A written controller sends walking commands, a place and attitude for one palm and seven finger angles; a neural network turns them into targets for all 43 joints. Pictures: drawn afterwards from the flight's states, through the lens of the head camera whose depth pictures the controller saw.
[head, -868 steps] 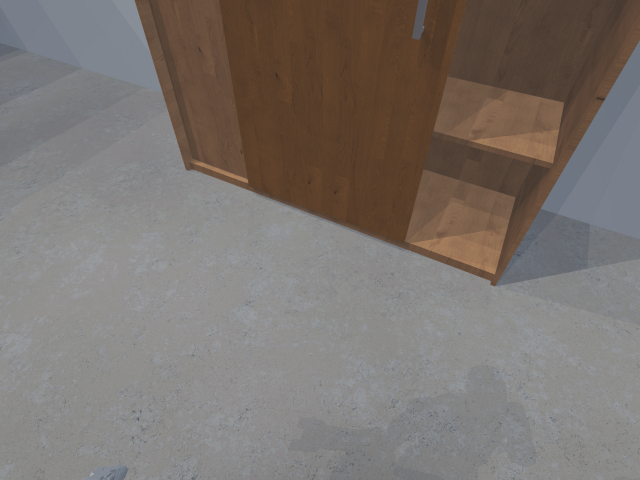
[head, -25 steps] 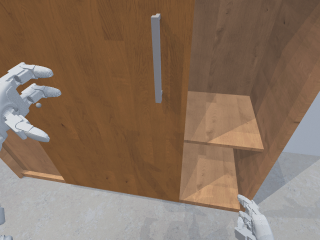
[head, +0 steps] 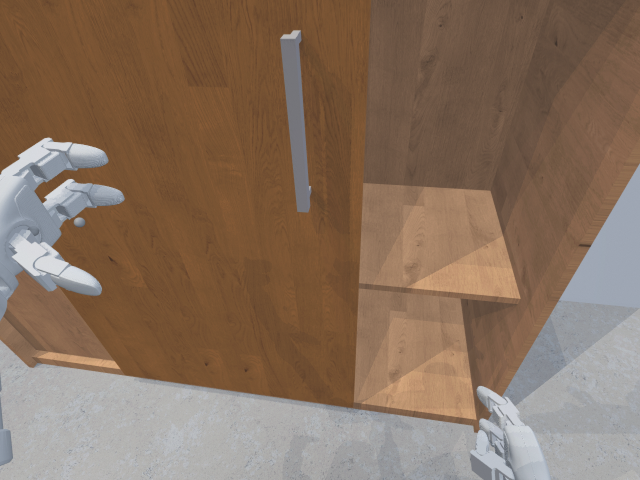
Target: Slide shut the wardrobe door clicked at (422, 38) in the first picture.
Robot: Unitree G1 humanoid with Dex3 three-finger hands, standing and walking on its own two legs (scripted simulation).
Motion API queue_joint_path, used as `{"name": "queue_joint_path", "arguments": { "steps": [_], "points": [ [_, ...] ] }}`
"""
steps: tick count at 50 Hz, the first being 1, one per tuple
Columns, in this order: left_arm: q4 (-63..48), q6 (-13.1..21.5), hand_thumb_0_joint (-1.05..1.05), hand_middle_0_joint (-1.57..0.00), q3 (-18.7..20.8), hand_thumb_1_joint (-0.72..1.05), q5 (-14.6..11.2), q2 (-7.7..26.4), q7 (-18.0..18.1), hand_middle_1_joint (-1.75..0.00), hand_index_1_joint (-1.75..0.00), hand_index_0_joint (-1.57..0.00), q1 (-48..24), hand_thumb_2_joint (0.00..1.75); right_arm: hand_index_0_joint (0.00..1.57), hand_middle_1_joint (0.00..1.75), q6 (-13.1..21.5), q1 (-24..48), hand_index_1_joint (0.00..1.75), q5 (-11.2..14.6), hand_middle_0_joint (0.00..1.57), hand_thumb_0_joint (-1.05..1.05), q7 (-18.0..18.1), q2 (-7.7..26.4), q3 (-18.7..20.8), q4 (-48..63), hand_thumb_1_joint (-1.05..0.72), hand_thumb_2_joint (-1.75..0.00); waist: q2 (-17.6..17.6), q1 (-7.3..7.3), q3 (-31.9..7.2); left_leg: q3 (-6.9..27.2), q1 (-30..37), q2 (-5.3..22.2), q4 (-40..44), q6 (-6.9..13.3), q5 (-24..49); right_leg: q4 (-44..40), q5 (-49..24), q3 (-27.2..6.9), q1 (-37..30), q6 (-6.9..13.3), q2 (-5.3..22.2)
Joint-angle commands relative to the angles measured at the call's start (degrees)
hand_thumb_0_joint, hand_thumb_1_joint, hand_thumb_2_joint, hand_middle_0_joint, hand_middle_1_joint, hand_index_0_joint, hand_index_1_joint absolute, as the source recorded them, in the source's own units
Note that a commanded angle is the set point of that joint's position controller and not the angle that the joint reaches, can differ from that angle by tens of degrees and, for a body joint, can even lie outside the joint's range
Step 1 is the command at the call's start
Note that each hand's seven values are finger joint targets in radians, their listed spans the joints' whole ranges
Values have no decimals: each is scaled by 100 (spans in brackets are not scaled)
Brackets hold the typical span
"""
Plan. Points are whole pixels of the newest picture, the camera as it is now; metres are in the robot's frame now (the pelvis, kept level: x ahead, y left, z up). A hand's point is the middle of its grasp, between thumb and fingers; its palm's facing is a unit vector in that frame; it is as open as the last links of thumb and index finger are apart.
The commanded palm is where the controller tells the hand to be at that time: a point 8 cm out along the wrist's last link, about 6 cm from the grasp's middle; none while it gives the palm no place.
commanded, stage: move the hooked fingers beside the handle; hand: left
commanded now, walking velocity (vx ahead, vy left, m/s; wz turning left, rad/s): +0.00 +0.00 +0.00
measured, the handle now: (300, 130) +0.53 +0.09 +0.22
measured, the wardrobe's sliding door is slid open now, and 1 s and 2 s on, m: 0.37 0.37 0.37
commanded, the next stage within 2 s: none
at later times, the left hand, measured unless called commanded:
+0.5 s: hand (136, 195) +0.33 +0.25 +0.24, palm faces +0.01 -1.00 -0.08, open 14.0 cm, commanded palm +0.30 +0.29 +0.24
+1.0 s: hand (203, 171) +0.38 +0.19 +0.24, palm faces -0.01 -1.00 -0.04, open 14.0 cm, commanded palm +0.37 +0.24 +0.23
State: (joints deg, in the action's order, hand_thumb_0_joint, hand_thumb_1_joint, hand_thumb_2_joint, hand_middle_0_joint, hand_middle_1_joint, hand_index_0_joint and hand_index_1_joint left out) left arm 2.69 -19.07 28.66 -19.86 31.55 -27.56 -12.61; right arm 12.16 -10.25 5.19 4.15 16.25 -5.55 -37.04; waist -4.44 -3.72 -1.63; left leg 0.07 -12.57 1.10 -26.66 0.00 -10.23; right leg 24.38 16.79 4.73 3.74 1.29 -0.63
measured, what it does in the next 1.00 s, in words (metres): stands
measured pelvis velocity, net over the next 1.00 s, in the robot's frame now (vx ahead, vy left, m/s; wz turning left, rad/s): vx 0.01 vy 0.00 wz -0.02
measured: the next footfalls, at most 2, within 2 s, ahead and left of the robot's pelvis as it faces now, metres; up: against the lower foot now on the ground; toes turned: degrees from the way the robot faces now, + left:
none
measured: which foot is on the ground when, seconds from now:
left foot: down 0.00-1.00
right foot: down 0.00-1.00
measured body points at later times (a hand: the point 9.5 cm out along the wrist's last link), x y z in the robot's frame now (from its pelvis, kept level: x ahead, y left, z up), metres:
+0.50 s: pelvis +0.00 +0.00 +0.00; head -0.03 -0.02 +0.45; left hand +0.32 +0.30 +0.24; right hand +0.20 -0.22 -0.07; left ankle +0.05 +0.12 -0.74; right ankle -0.03 -0.10 -0.74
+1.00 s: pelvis +0.01 +0.00 +0.00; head -0.02 -0.02 +0.45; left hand +0.38 +0.24 +0.24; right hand +0.19 -0.23 -0.08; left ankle +0.05 +0.12 -0.74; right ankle -0.03 -0.10 -0.74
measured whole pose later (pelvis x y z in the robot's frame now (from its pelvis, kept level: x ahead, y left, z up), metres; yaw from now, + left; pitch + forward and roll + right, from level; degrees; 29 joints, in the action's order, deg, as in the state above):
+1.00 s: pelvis +0.01 +0.00 +0.00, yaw -1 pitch -3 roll +0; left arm 17.6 -18.6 15.7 -14.0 21.9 -13.0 -31.6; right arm 8.2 -9.9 4.3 5.0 15.0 -4.4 -39.6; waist -3.6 -1.0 -1.8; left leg -1.2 -12.8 0.8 -25.8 0.1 -10.5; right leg 25.2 17.4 3.4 5.1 1.2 -0.2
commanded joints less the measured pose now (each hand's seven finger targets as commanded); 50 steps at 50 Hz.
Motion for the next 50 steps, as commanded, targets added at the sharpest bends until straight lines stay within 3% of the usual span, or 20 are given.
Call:
{"name": "queue_joint_path", "arguments": {
  "steps": [1, 4, 10, 13, 16, 19, 20, 23, 24, 26, 29, 32, 39, 40, 44, 46, 47, 48, 49, 50],
  "points": [
    [-957, 299, 0, -30, 620, -50, -155, 1726, -7, -120, -120, -30, -1840, 30, 20, 30, 358, 966, 30, 48, 20, 0, 53, 653, 286, 969, -90, -90, 72, 31, -909, 163, 1153, -178, 182, 247, 738, -450, -1525, -178, 839, -80, -4],
    [-773, 342, 0, -30, 465, -50, -128, 1657, 19, -120, -120, -30, -2153, 30, 20, 30, 344, 968, 30, 53, 20, 0, 71, 647, 282, 894, -90, -90, 34, 98, -755, 142, 1074, -178, 173, 240, 598, -501, -1372, -205, 948, -86, 8],
    [-748, 509, 0, -30, 110, -50, 18, 1470, 163, -120, -120, -30, -2809, 30, 20, 30, 378, 957, 30, 45, 20, 0, 126, 617, 280, 865, -90, -90, -145, 163, -960, 204, 1230, -168, 218, 238, 490, -479, -1166, -205, 969, -46, 15],
    [-582, 547, 0, -30, 69, -50, 48, 1418, 258, -120, -120, -30, -2916, 30, 20, 30, 361, 934, 30, 31, 20, 0, 135, 620, 281, 833, -90, -90, 7, 150, -964, 221, 1136, -178, 232, 236, 464, -488, -1148, -197, 909, -39, 25],
    [-572, 524, 0, -30, -39, -50, 112, 1288, 363, -120, -120, -30, -3022, 30, 20, 30, 331, 969, 30, 34, 20, 0, 123, 597, 291, 873, -90, -90, -204, 114, -1147, 218, 1253, -160, 246, 218, 557, -407, -1239, -193, 857, -18, 41],
    [-315, 480, 0, -30, 154, -50, 130, 1416, 476, -120, -120, -30, -2931, 30, 20, 30, 272, 933, 30, 9, 20, 0, 110, 628, 313, 838, -90, -90, 238, 75, -1161, 193, 1110, -142, 232, 237, 676, -401, -1417, -194, 730, -36, 37],
    [-356, 472, 0, -30, 172, -50, 149, 1416, 498, -120, -120, -30, -2896, 30, 20, 30, 252, 948, 30, 12, 20, 0, 97, 625, 323, 867, -90, -90, 165, 57, -1223, 163, 1134, -145, 211, 238, 782, -360, -1543, -198, 689, -35, 47],
    [-595, 482, 0, -30, -42, -50, 165, 1172, 579, -120, -120, -30, -2998, 30, 20, 30, 212, 975, 30, 23, 20, 0, 64, 577, 313, 911, -90, -90, -116, 92, -1166, 144, 1156, -137, 218, 213, 810, -351, -1538, -186, 719, -11, 50],
    [-625, 468, 0, -30, -181, -50, 159, 1001, 604, -120, -120, -30, -3000, 30, 20, 30, 203, 975, 30, 25, 20, 0, 68, 567, 311, 924, -90, -90, 4, 106, -1199, 163, 1205, -123, 225, 212, 825, -324, -1540, -162, 739, -10, 36],
    [-603, 444, 0, -30, -40, -50, 153, 1096, 661, -120, -120, -30, -2951, 30, 20, 30, 193, 948, 30, 14, 20, 0, 76, 599, 341, 906, -90, -90, 165, 89, -1270, 154, 1250, -109, 200, 226, 899, -305, -1645, -172, 723, -25, 32],
    [-670, 404, 0, -30, -293, -50, 175, 825, 777, -120, -120, -30, -3141, 30, 20, 30, 173, 971, 30, 13, 20, 0, 87, 570, 335, 885, -90, -90, 86, 126, -1138, 165, 1209, -114, 222, 217, 805, -319, -1534, -167, 811, -20, 33],
    [-516, 371, 0, -30, -361, -50, 241, 828, 920, -120, -120, -30, -3360, 30, 20, 30, 121, 938, 30, 9, 20, 0, 121, 584, 351, 792, -90, -90, 137, 162, -1024, 153, 1169, -102, 237, 222, 633, -382, -1308, -195, 874, -26, 27],
    [-482, 459, 0, -30, -834, -50, 354, 398, 1190, -120, -120, -30, -4085, 30, 20, 30, 88, 921, 30, -15, 20, 0, 158, 557, 366, 694, -90, -90, 87, 282, -1226, 181, 1358, -96, 258, 215, 663, -370, -1362, -213, 854, -9, 38],
    [-400, 436, 0, -30, -755, -50, 374, 459, 1234, -120, -120, -30, -4003, 30, 20, 30, 83, 902, 30, -25, 20, 0, 153, 557, 366, 712, -90, -90, 43, 223, -1308, 207, 1372, -91, 269, 202, 713, -338, -1376, -211, 815, 4, 39],
    [260, 377, 0, -30, -885, -50, 436, 388, 1397, -120, -120, -30, -4334, 30, 20, 30, -23, 847, 30, -25, 20, 0, 177, 578, 370, 553, -90, -90, 421, 312, -975, 151, 1132, -84, 307, 217, 449, -434, -1203, -250, 924, -35, 47],
    [236, 395, 0, -30, -890, -50, 500, 378, 1478, -120, -120, -30, -4485, 30, 20, 30, -33, 824, 30, -41, 20, 0, 164, 558, 389, 592, -90, -90, 276, 286, -1182, 131, 1239, -94, 284, 223, 589, -400, -1330, -280, 860, -25, 57],
    [309, 437, 0, -30, -641, -50, 533, 646, 1540, -120, -120, -30, -4360, 30, 20, 30, -61, 754, 30, -67, 20, 0, 148, 584, 397, 570, -90, -90, 275, 205, -1260, 126, 1177, -105, 256, 216, 664, -407, -1385, -288, 724, -8, 48],
    [362, 455, 0, -30, -752, -50, 528, 516, 1535, -120, -120, -30, -4454, 30, 20, 30, -80, 763, 30, -68, 20, 0, 139, 570, 387, 587, -90, -90, 335, 247, -1286, 109, 1149, -117, 263, 223, 718, -384, -1513, -299, 681, -16, 63],
    [563, 474, 0, -30, -590, -50, 541, 689, 1555, -120, -120, -30, -4487, 30, 20, 30, -104, 711, 30, -68, 20, 0, 141, 587, 409, 555, -90, -90, 520, 253, -1292, 87, 1116, -105, 238, 234, 790, -380, -1637, -307, 647, -26, 52],
    [544, 509, 0, -30, -769, -50, 566, 537, 1525, -120, -120, -30, -4619, 30, 20, 30, -119, 710, 30, -64, 20, 0, 132, 575, 406, 580, -90, -90, 351, 278, -1334, 50, 1139, -117, 239, 232, 828, -359, -1707, -326, 633, -31, 63]
  ]
}}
